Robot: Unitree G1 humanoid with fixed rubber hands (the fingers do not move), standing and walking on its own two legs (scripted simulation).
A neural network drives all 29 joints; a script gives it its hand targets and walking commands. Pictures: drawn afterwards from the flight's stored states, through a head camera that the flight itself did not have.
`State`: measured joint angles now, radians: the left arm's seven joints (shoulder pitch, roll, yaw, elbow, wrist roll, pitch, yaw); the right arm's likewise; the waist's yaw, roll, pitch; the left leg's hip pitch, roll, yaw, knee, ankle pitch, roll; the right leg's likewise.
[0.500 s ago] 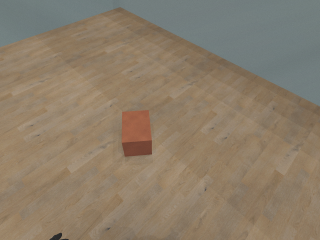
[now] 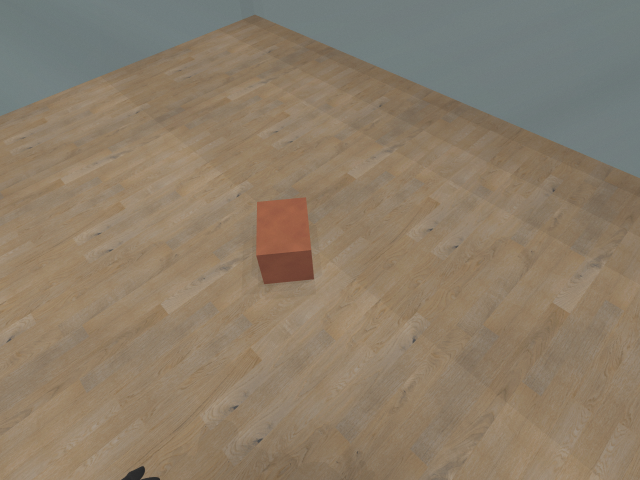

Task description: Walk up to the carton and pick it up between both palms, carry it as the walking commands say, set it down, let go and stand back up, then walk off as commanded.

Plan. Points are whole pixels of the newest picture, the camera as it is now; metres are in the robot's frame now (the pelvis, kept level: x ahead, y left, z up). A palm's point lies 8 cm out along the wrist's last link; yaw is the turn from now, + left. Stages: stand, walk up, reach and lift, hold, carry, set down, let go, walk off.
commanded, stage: walk off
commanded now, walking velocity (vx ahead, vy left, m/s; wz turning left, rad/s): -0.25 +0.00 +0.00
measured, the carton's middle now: (285, 240) +1.03 +0.10 -0.68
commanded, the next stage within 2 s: stand in 0.24 s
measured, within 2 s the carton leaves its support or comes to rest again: neither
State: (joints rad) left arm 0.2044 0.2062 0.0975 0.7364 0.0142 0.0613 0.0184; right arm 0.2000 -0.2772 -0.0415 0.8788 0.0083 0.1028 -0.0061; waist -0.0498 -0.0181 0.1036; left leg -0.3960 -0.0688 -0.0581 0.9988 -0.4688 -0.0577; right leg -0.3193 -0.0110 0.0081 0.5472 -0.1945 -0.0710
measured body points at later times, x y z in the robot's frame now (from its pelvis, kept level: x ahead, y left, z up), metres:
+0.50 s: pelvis -0.16 +0.06 -0.01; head -0.14 +0.08 +0.44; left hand -0.05 +0.33 -0.14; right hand -0.10 -0.22 -0.13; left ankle -0.07 +0.18 -0.74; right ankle -0.26 -0.07 -0.66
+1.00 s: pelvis -0.21 +0.00 +0.00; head -0.17 -0.03 +0.45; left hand -0.14 +0.26 -0.11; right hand -0.15 -0.27 -0.15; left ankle -0.26 +0.16 -0.72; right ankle -0.27 -0.05 -0.74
